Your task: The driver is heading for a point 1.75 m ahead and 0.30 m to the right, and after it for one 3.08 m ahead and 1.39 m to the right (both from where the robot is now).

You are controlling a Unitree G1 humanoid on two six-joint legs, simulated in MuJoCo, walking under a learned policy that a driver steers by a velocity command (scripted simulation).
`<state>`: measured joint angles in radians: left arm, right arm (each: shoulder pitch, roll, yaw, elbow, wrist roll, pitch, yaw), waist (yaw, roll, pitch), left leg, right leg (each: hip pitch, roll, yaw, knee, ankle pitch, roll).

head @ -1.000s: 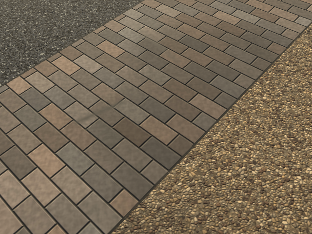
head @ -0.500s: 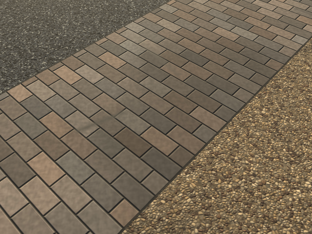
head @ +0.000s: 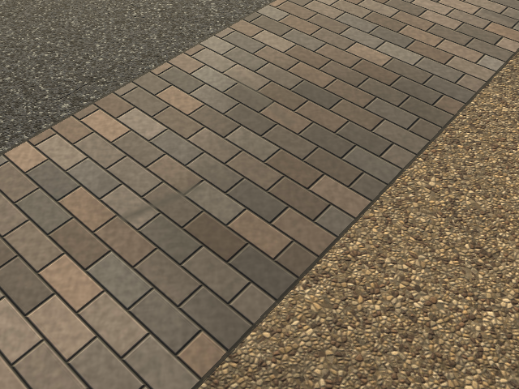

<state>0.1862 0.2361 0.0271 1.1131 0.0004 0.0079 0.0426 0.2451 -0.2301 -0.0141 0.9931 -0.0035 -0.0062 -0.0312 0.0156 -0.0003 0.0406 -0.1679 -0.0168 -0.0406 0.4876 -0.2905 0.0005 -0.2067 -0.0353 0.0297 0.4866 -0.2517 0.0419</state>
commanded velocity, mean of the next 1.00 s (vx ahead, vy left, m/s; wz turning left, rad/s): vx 0.13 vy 0.00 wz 0.00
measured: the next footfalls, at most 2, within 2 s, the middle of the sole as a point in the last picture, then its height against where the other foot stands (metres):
left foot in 1.22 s outside the picture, level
right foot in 1.78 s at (323, 309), level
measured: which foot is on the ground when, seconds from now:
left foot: down 0.00-0.80, up 0.82-1.00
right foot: down 0.00-1.00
